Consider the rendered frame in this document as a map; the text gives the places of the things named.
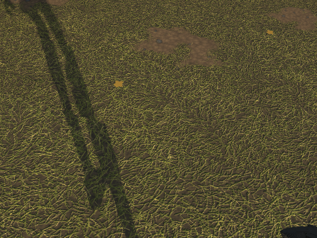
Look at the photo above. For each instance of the right robot hand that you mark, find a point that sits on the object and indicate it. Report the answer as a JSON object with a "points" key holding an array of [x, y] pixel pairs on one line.
{"points": [[309, 231]]}

